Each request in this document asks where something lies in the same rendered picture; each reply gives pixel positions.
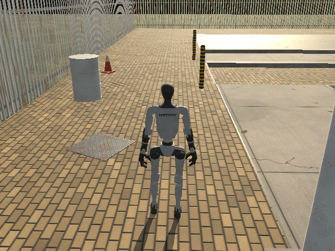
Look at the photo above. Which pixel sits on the right robot hand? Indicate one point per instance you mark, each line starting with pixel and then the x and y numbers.
pixel 193 159

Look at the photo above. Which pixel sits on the robot left shin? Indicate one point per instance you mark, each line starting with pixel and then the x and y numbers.
pixel 154 190

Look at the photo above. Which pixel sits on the robot right shin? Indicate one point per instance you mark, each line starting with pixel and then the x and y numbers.
pixel 178 193

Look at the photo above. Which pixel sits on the left robot hand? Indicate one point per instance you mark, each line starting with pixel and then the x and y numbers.
pixel 141 159

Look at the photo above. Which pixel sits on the robot shin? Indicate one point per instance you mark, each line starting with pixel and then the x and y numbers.
pixel 178 193
pixel 154 190

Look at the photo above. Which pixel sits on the right robot forearm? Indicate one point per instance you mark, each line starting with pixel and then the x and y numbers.
pixel 190 142

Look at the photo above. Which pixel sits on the robot left upper arm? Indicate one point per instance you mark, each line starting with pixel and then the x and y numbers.
pixel 149 119

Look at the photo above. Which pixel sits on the left robot forearm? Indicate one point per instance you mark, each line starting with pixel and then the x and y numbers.
pixel 144 143

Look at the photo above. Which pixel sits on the robot right upper arm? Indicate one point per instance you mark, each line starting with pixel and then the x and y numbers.
pixel 186 120

